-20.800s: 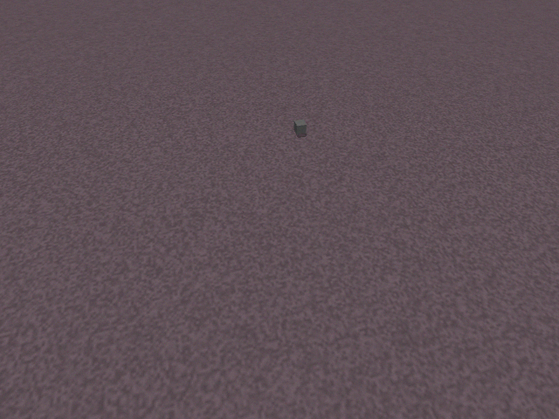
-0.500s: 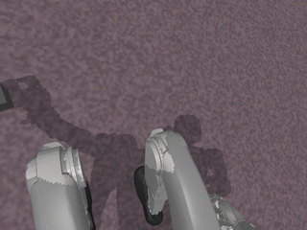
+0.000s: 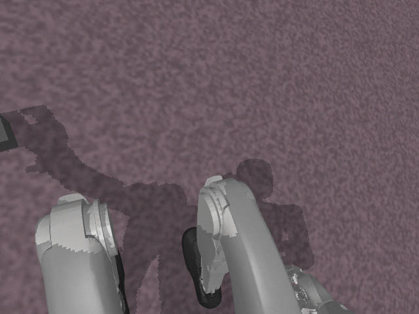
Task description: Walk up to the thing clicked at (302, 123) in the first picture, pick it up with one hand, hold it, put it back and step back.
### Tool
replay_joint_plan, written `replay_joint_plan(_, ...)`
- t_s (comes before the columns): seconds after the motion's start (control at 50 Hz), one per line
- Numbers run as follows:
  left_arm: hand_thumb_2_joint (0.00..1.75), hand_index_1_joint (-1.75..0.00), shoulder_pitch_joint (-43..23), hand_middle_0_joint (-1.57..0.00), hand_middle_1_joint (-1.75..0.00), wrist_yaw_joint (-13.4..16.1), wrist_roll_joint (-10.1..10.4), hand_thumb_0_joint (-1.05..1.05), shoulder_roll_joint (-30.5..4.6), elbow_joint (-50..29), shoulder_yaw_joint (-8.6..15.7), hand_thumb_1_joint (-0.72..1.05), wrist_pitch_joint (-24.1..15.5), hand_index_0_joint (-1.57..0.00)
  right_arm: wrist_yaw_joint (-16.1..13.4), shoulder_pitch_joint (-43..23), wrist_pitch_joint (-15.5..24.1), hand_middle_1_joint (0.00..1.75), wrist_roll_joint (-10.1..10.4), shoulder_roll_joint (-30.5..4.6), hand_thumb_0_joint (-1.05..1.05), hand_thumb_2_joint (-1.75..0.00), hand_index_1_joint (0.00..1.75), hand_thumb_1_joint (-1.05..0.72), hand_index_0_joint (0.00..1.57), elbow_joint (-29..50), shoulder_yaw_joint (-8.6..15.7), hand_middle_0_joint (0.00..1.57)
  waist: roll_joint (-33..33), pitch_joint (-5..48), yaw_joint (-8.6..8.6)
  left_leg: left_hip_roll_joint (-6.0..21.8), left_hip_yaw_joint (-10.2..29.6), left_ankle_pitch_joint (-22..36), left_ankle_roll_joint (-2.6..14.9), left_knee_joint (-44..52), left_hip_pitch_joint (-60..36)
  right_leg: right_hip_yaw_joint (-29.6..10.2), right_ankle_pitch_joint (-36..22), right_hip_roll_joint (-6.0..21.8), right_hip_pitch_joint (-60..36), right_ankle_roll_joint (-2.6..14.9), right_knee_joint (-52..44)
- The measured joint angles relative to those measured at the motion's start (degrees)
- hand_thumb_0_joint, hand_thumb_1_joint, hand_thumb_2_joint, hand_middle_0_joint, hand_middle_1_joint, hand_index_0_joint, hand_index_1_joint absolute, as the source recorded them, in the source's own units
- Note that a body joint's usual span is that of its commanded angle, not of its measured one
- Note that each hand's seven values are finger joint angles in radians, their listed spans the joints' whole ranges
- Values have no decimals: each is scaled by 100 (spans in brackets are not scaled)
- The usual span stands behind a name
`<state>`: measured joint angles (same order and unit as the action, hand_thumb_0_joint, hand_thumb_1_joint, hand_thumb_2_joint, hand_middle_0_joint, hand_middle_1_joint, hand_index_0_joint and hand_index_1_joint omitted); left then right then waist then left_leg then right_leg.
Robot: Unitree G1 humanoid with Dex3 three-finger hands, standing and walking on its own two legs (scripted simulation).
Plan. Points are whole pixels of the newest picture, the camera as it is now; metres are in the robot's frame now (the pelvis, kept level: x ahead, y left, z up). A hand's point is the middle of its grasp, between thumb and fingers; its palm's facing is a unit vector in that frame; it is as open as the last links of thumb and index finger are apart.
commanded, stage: rise first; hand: left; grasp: from above
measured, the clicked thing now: out of the picture +0.45 +0.38 -0.29
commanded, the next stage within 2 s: approach in 1.08 s
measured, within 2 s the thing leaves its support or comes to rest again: neither
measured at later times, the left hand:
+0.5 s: hand out of the picture +0.41 +0.41 -0.16, palm faces -0.42 -0.15 -0.90, open 14.0 cm
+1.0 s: hand out of the picture +0.41 +0.40 -0.17, palm faces -0.42 -0.16 -0.90, open 14.1 cm
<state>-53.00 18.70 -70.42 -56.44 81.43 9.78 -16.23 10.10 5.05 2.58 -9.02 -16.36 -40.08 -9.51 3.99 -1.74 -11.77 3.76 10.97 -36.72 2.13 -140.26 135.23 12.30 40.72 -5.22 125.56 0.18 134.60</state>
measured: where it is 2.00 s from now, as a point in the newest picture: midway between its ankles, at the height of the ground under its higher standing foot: (161, 289)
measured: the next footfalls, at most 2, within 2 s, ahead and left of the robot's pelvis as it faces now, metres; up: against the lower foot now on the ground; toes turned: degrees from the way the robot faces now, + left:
none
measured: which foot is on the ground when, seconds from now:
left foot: down 0.00-1.00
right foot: down 0.00-1.00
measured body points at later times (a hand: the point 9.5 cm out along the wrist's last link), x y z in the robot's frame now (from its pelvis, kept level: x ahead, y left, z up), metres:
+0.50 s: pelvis +0.00 +0.00 +0.00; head +0.24 +0.12 +0.36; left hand +0.43 +0.41 -0.11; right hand +0.10 -0.26 -0.09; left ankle +0.08 +0.13 -0.29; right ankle +0.10 -0.10 -0.29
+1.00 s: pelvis +0.00 +0.00 +0.00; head +0.24 +0.12 +0.37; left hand +0.43 +0.41 -0.11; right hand +0.10 -0.26 -0.09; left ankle +0.08 +0.13 -0.29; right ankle +0.10 -0.10 -0.29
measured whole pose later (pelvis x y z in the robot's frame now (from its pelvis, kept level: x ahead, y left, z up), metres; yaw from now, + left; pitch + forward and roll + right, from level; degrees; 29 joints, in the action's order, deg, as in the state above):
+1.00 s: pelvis +0.00 +0.00 +0.00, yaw +0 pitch +30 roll -12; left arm -51.7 18.2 -69.8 -54.8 79.5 10.0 -16.1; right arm 10.5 5.1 2.9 -8.8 -16.3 -40.1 -9.0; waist 3.8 -1.4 -11.5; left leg 3.6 10.9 -37.1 2.0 -139.9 134.9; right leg 12.2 41.0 -5.2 125.4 0.2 134.3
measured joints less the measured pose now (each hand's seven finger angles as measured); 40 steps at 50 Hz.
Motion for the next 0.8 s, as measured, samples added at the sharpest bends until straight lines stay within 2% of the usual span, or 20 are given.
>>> replay_joint_plan(0.24,97,-88,109,-18,-86,-84,34,0,64,-99,9,-49,17,-16,-3,83,-10,30,21,15,0,-90,30,-90,20,9,-15,20,-13,26,-9,-12,-3,-9,3,23,-12,-4,15,4,-23,-8,-29)
replay_joint_plan(0.54,98,-88,25,-18,-86,-25,-2,0,8,-26,51,-50,-34,-15,-4,11,36,30,1,-16,0,-90,30,-90,20,34,-23,20,-17,-38,-27,-11,10,24,-23,29,-6,7,-30,2,10,15,-22)
replay_joint_plan(0.8,98,-89,142,-17,-87,-56,75,0,75,-191,80,-50,1,-15,17,43,23,30,9,-10,0,-90,30,-90,20,-8,22,20,-36,-7,19,-9,8,-40,-26,25,-16,2,27,-5,3,14,-23)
